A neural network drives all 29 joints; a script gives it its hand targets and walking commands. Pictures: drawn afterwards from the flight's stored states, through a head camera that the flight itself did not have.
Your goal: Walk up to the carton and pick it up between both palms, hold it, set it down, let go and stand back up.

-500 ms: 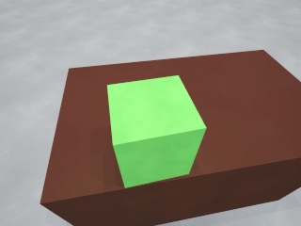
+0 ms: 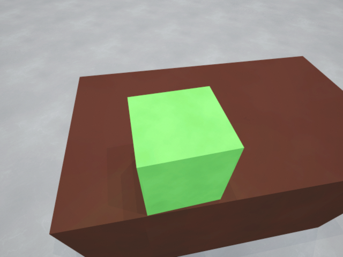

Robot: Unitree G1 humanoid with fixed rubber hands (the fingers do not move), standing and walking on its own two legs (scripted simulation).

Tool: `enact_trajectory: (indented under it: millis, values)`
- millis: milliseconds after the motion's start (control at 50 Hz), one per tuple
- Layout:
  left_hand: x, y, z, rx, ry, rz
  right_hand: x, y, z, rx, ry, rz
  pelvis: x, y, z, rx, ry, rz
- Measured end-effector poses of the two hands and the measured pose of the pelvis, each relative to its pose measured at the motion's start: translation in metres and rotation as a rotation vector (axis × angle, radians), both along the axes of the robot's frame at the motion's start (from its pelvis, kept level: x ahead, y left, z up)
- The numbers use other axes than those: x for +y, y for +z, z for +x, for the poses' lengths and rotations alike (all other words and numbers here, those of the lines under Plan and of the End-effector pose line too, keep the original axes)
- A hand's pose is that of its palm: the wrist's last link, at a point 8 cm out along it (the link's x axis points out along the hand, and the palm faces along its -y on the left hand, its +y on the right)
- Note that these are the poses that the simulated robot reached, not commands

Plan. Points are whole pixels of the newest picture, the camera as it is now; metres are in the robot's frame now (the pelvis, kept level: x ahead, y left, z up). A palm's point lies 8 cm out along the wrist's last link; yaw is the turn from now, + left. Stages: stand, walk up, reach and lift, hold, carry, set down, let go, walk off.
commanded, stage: stand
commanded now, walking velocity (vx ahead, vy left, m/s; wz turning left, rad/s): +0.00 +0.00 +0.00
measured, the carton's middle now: (177, 152) +0.38 +0.00 +0.02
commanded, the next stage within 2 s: none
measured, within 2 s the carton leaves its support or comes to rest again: neither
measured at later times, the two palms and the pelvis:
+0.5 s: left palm out of the picture -0.03 +0.21 -0.15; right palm out of the picture -0.03 -0.18 -0.15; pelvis +0.01 +0.02 +0.00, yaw +0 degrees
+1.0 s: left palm out of the picture -0.03 +0.21 -0.15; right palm out of the picture -0.03 -0.18 -0.15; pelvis +0.01 +0.02 +0.00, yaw +0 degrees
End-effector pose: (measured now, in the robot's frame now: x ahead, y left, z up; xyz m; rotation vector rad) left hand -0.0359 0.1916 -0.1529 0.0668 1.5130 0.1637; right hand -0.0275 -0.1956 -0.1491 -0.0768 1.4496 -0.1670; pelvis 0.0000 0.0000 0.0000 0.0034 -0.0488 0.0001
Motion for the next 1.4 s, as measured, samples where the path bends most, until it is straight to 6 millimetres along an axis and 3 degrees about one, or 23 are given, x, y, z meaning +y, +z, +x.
enact_trajectory:
  millis: [600,1400]
  values:
    - [0.018,-0.001,0.006,0.015,-0.007,0.002,0.015,-0.001,0.001,0.002,-0.011,-0.003,0.017,-0.002,0.008,0.003,-0.002,0.006]
    - [0.02,0.0,0.004,0.023,-0.008,0.002,0.017,-0.001,0.002,-0.002,-0.014,-0.003,0.02,-0.002,0.01,0.006,0.0,0.008]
